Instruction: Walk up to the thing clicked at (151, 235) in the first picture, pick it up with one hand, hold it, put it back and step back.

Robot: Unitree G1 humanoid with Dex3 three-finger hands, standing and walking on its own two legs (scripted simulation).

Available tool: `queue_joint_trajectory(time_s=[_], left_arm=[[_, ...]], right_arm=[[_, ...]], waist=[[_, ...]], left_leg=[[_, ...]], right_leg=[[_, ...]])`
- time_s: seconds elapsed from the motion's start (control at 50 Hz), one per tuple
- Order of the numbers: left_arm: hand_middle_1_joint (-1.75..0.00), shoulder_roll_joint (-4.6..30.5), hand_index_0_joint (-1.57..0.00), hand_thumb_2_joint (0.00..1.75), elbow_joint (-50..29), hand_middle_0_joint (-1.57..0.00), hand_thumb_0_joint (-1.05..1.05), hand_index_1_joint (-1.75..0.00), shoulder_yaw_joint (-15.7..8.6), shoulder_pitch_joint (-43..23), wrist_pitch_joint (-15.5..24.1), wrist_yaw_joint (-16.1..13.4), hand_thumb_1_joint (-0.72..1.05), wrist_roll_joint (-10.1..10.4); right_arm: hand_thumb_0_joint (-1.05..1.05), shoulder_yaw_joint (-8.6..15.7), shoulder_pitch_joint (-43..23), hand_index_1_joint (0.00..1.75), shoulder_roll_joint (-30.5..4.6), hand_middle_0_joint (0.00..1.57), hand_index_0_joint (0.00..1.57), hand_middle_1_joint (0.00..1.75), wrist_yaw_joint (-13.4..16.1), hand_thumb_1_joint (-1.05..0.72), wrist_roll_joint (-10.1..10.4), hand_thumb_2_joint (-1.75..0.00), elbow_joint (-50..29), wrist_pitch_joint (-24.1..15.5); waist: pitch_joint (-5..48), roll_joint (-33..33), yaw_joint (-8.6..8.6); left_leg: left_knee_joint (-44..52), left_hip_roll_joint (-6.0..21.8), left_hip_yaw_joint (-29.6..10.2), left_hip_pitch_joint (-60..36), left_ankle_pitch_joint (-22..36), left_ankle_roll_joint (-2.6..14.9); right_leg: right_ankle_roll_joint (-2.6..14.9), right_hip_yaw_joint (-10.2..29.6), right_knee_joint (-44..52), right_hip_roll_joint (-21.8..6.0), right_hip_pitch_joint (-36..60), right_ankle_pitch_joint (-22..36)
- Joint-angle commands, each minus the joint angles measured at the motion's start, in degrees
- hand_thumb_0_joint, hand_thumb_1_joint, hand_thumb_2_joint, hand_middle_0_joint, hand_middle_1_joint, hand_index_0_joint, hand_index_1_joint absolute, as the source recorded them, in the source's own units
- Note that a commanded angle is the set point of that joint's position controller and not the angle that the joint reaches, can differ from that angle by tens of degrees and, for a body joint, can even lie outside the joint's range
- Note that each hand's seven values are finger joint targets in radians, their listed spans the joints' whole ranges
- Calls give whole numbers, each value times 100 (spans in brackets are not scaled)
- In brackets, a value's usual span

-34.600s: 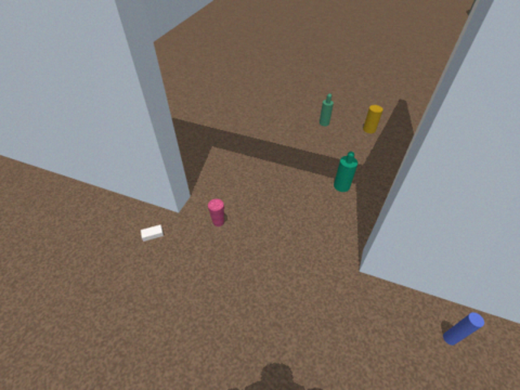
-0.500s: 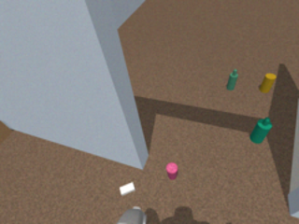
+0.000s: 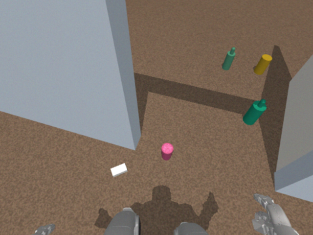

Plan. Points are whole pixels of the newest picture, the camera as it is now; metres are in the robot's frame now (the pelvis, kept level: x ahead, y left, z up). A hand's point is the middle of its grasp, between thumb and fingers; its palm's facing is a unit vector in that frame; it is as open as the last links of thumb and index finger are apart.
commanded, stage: walk up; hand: left
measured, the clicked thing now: (119, 170) +0.50 +0.25 -0.72
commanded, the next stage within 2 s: none
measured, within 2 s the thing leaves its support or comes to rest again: neither
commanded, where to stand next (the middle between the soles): +0.12 +0.00 m, yaw +1 degrees
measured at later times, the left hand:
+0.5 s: hand out of the picture +0.04 +0.27 -0.11, palm faces +0.00 -0.93 -0.37, open 7.4 cm
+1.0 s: hand out of the picture +0.01 +0.30 -0.13, palm faces +0.10 -0.89 -0.45, open 7.4 cm
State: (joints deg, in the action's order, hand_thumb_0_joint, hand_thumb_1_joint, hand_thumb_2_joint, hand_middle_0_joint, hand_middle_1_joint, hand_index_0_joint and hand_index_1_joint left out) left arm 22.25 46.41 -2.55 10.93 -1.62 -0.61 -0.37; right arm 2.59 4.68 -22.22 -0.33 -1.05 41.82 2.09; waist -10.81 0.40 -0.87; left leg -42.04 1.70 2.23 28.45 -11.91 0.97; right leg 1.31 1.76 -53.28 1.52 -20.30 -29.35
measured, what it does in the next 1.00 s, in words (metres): steps on the spot: right foot, then left foot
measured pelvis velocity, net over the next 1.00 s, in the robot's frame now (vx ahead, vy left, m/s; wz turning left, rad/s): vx -0.04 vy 0.01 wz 0.10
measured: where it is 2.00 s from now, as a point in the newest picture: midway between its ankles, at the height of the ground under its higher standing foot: outside the picture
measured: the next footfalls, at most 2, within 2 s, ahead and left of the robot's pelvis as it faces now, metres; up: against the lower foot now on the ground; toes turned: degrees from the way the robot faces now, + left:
right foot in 0.02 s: +0.00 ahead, -0.11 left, +0.00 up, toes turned +1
left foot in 0.30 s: +0.02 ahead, +0.11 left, +0.00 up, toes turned +2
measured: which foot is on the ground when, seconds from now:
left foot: down 0.00-0.06, up 0.08-0.28, down 0.30-0.64, up 0.66-0.90, down 0.92-1.00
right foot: up 0.00-0.00, down 0.02-0.34, up 0.36-0.60, down 0.62-0.94, up 0.96-1.00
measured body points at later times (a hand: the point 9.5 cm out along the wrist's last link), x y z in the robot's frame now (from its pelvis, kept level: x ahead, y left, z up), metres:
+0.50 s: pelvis -0.02 -0.01 +0.03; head -0.01 +0.00 +0.48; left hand +0.04 +0.32 -0.08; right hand +0.02 -0.32 -0.08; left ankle -0.02 +0.11 -0.70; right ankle +0.02 -0.14 -0.66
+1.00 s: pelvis -0.04 +0.01 +0.01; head -0.02 +0.00 +0.45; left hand +0.01 +0.35 -0.10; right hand +0.04 -0.31 -0.12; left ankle -0.03 +0.12 -0.70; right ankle +0.06 -0.15 -0.68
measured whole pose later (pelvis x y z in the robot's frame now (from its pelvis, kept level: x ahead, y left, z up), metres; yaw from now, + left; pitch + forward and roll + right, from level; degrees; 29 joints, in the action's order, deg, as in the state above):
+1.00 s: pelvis -0.04 +0.01 +0.01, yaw +6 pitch -3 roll +0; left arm 23.9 54.1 -3.2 11.6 -0.9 -1.2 -1.0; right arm 3.9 15.3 -23.3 -2.2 -2.3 53.6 1.7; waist -4.4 -0.4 0.2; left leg -43.7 -0.9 0.6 18.3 -22.6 1.5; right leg 1.3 4.1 -51.2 -3.1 -28.4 -26.1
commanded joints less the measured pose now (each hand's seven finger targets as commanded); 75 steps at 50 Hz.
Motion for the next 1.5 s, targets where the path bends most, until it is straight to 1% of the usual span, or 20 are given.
queue_joint_trajectory(time_s=[0.0,0.04,0.1,0.22,0.28,0.32,0.34,0.44,0.58,0.64,0.86,0.9,0.92,0.94,1.0,1.16,1.26,1.32,1.38,1.48], left_arm=[[-30,1194,-20,90,75,-20,0,-30,-567,1291,147,21,90,-220],[-30,2040,-20,90,-280,-20,0,-30,-736,577,185,25,90,-297],[-30,1309,-20,90,-281,-20,0,-30,-477,-197,319,-36,90,-212],[-30,1511,-20,90,-194,-20,0,-30,-556,601,311,108,90,-228],[-30,1421,-20,90,-276,-20,0,-30,-392,430,264,191,90,-134],[-30,826,-20,90,-405,-20,0,-30,-259,114,272,217,90,-45],[-30,1426,-20,90,-394,-20,0,-30,-421,-165,313,141,90,-139],[-30,1248,-20,90,4,-20,0,-30,-375,594,406,250,90,-47],[-30,1294,-20,90,452,-20,0,-30,-400,911,542,-127,90,20],[-30,2215,-20,90,266,-20,0,-30,-528,548,589,-258,90,-68],[-30,1766,-20,90,96,-20,0,-30,-503,-324,307,-125,90,-183],[-30,1220,-20,90,137,-20,0,-30,-320,-122,226,-110,90,-104],[-30,880,-20,90,89,-20,0,-30,-210,-171,235,-147,90,-17],[-30,1445,-20,90,209,-20,0,-30,-359,-605,265,-198,90,-52],[-30,1191,-20,90,685,-20,0,-30,-280,86,300,-61,90,43],[-30,1056,-20,90,787,-20,0,-30,-251,176,441,34,90,-97],[-30,1692,-20,90,727,-20,0,-30,-329,318,444,88,90,-39],[-30,1335,-20,90,518,-20,0,-30,-170,-290,350,106,90,-21],[-30,1280,-20,90,525,-20,0,-30,-183,-433,263,34,90,-19],[-30,955,-20,90,726,-20,0,-30,-152,-233,388,90,90,66]], right_arm=[[0,417,309,30,-1403,20,20,30,120,-90,-5,-90,-231,-66],[0,360,-169,30,-1139,20,20,30,229,-90,49,-90,-267,-149],[0,341,331,30,-1095,20,20,30,198,-90,162,-90,230,-257],[0,285,405,30,-1176,20,20,30,53,-90,14,-90,416,-489],[0,362,1042,30,-1101,20,20,30,41,-90,5,-90,585,-637],[0,622,1925,30,-1987,20,20,30,55,-90,-156,-90,702,-719],[0,694,1976,30,-2162,20,20,30,24,-90,-47,-90,636,-725],[0,423,1349,30,-1534,20,20,30,25,-90,36,-90,445,-758],[0,208,823,30,-1025,20,20,30,-54,-90,51,-90,273,-197],[0,317,1199,30,-1149,20,20,30,30,-90,20,-90,345,28],[0,475,1724,30,-1142,20,20,30,-188,-90,-20,-90,929,-25],[0,535,1901,30,-1350,20,20,30,-108,-90,-144,-90,1026,-137],[0,614,1404,30,-2017,20,20,30,-78,-90,-218,-90,725,-195],[0,588,968,30,-2104,20,20,30,-62,-90,-122,-90,668,-234],[0,387,445,30,-1518,20,20,30,76,-90,-91,-90,687,-443],[0,342,913,30,-1474,20,20,30,56,-90,16,-90,921,-494],[0,230,685,30,-1136,20,20,30,143,-90,48,-90,921,-581],[0,253,1255,30,-1081,20,20,30,137,-90,36,-90,1227,-710],[0,438,1110,30,-1872,20,20,30,142,-90,19,-90,1161,-780],[0,242,593,30,-1428,20,20,30,197,-90,57,-90,1123,-731]], waist=[[1478,-698,-177],[730,1193,-435],[415,134,116],[792,909,-370],[793,527,83],[970,-1200,552],[514,-622,650],[485,-766,110],[907,-579,-171],[1011,658,-57],[967,1068,198],[945,-296,318],[674,-1752,348],[132,-905,439],[464,-324,5],[946,-865,19],[1043,649,-50],[1063,611,355],[729,-536,317],[1039,-1043,30]], left_leg=[[896,1005,-1517,62,-1124,603],[-1292,-515,-674,694,-2238,-26],[-1882,-544,-1082,110,-1531,-14],[224,-414,-64,-267,-1636,-103],[1851,-430,-148,-1924,-875,191],[2881,1670,-4007,-3471,-2960,1223],[3023,2312,-4653,-2914,-2610,1825],[2621,1096,-1814,-1835,-336,1121],[469,192,-609,-309,349,494],[-2025,-324,-1179,-171,-2410,75],[308,-391,215,-1649,-1384,-4],[1823,51,-973,-2015,-2122,201],[2935,1593,-3613,-1301,-3995,779],[3166,1944,-4016,-27,-4161,1319],[2261,1218,-2305,-788,-2193,940],[1057,1031,-1200,-1514,1176,671],[-218,-202,-177,-280,-2050,190],[1257,-17,-431,-1920,-660,324],[2164,2198,-3096,-2224,499,1527],[1146,1165,-954,-2151,3589,755]], right_leg=[[319,214,2116,-145,1425,201],[1440,3533,3729,-2401,-140,-688],[1070,1609,2837,-1539,-88,2466],[1083,1597,2988,-1487,1254,506],[761,1054,2381,-1208,395,655],[101,-189,-38,26,-2207,-245],[128,434,-398,-331,-2262,-566],[17,95,245,-516,-918,629],[-80,-337,2522,-197,1588,2291],[1325,3071,3579,-2804,523,1924],[749,758,2852,-1425,-930,-784],[360,290,1236,-821,-1554,-1049],[9,-187,19,0,-2175,-593],[39,606,-412,-276,-1515,-350],[33,616,-363,-294,-1051,608],[204,-269,2652,-99,681,1173],[1427,2235,2786,-1942,1301,2215],[765,1064,2054,-1273,-49,2830],[64,235,162,-337,-1221,-272],[136,-196,1625,-401,17,911]])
